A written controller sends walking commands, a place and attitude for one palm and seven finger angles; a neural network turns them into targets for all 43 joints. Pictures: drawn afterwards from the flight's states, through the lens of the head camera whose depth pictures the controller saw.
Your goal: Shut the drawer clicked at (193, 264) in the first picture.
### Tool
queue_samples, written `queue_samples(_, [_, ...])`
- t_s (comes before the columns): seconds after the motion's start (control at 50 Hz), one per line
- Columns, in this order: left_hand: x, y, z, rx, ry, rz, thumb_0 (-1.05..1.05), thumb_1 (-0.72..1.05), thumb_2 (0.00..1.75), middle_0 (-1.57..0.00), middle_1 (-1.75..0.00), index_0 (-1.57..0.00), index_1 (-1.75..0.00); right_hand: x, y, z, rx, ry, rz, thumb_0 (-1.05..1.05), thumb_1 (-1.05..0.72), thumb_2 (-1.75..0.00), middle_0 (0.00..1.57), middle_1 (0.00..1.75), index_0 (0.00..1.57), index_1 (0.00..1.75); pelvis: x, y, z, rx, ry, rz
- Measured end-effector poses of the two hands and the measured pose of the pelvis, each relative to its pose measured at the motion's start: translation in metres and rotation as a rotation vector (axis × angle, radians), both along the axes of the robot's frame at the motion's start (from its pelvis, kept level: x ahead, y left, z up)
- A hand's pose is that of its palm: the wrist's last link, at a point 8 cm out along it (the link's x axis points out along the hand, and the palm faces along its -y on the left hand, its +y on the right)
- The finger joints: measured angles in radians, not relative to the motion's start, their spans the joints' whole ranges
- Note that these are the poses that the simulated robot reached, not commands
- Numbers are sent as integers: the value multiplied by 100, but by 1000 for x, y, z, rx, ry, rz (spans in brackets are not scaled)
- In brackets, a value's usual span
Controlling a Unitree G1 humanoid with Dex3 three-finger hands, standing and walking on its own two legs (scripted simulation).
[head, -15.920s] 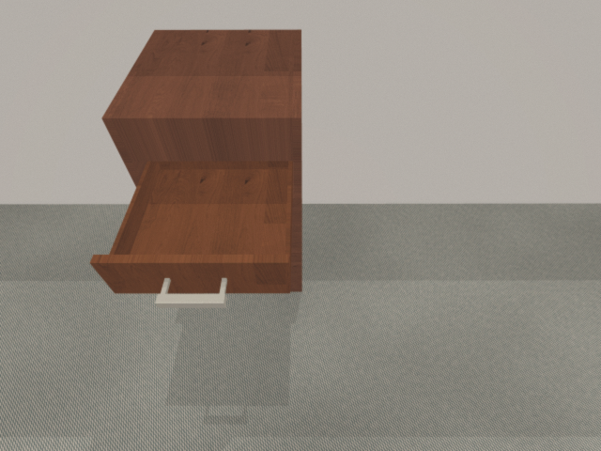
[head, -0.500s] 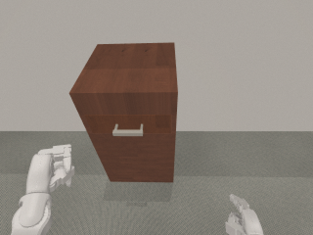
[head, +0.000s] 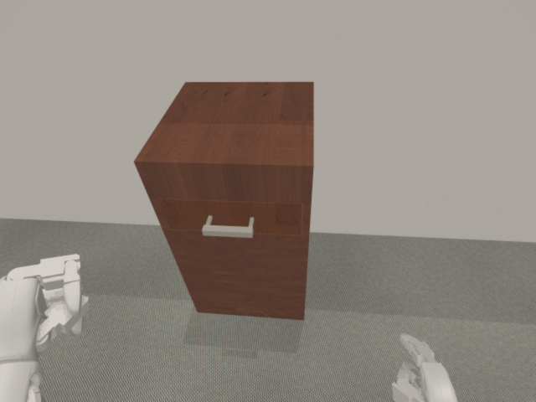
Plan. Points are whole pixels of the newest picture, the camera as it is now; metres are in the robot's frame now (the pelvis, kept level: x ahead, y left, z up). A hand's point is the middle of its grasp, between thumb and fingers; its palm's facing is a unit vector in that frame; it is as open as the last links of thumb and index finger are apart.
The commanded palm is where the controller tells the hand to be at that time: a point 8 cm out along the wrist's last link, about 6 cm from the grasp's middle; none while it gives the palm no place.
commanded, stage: step back with the hand held close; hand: left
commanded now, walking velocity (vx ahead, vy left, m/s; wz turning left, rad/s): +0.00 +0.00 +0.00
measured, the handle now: (229, 225) +0.59 +0.20 -0.18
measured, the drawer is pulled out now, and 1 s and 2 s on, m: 0.00 0.00 0.00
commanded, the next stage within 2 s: stop stepping back and stand still in 1.26 s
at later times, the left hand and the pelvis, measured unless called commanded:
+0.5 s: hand (51, 319) +0.15 +0.25 +0.16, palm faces +0.28 -0.81 -0.52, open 3.2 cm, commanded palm +0.09 +0.30 +0.18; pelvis -0.04 +0.02 +0.00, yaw -1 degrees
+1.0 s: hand out of the picture +0.07 +0.29 +0.17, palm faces +0.36 -0.76 -0.54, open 3.2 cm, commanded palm +0.00 +0.32 +0.18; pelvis -0.12 +0.04 -0.01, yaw +3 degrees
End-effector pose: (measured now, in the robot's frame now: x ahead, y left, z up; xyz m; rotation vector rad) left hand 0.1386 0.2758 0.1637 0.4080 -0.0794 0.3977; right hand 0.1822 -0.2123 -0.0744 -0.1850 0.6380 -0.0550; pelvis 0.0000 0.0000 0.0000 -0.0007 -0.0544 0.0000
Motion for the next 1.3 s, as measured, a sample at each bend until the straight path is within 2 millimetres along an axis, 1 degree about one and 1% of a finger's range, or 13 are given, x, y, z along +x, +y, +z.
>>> queue_samples(0.08, [5,-6,19,66,-62,-42,1,89,90,-140,-160,-140,-160,-4,-6,-1,-7,1,-11,1,-90,-90,20,30,20,30,2,-1,0,-5,5,-2])
queue_samples(0.12, [9,-2,32,128,-105,-56,1,89,90,-140,-160,-141,-160,-7,-10,-2,-10,19,-25,1,-90,-90,20,30,20,30,1,-1,0,-9,16,-2])
queue_samples(0.16, [13,1,36,162,-114,-64,1,89,90,-140,-160,-141,-160,-11,-15,-3,-11,44,-47,1,-90,-90,20,30,20,30,-2,0,0,-9,28,-5])
queue_samples(0.28, [16,3,9,134,34,-110,1,90,90,-140,-160,-140,-160,-32,-26,-9,-19,117,-127,1,-91,-90,20,30,20,30,-11,9,1,-5,64,-23])
queue_samples(0.36, [4,2,1,123,86,-148,1,89,90,-140,-160,-140,-160,-47,-25,-9,-48,157,-143,1,-91,-90,20,30,20,30,-20,13,1,-4,75,-25])
queue_samples(0.54, [-32,20,24,188,-34,-128,1,89,90,-140,-160,-140,-159,-64,-4,-4,-60,128,-112,1,-91,-90,20,30,20,30,-50,22,-2,-24,71,-11])
queue_samples(0.78, [-72,43,3,120,-59,-106,1,89,90,-140,-160,-141,-160,-99,21,1,-99,94,-78,1,-90,-90,20,30,20,30,-86,42,-7,-64,64,6])
queue_samples(0.9, [-89,52,20,214,-115,-97,1,89,90,-140,-160,-141,-160,-113,30,-2,-117,115,-30,1,-90,-90,20,30,20,30,-101,41,-8,-65,100,69])
queue_samples(0.98, [-105,50,25,270,-121,-95,1,89,90,-140,-160,-141,-160,-114,31,-11,-101,114,7,1,-90,-90,20,30,20,30,-114,36,-14,-37,153,55])
queue_samples(1.08, [-115,40,21,232,-107,-143,1,89,90,-141,-160,-141,-160,-125,30,-21,-68,150,-11,1,-90,-90,20,30,20,30,-132,37,-12,-69,119,25])
queue_samples(1.18, [-121,41,22,216,-172,-194,1,89,90,-141,-160,-141,-160,-142,26,-8,-76,111,-63,1,-90,-90,20,30,20,30,-140,41,-14,-58,75,9])
queue_samples(1.24, [-127,44,21,221,-186,-198,1,89,90,-141,-160,-141,-160,-151,22,-1,-92,53,-74,1,-90,-90,20,30,20,30,-155,43,-16,-51,72,2])
queue_samples(1.3, [-141,46,21,230,-159,-195,1,89,90,-140,-160,-141,-160,-165,19,2,-94,29,-76,1,-90,-90,20,30,20,30,-175,42,-16,-63,78,14])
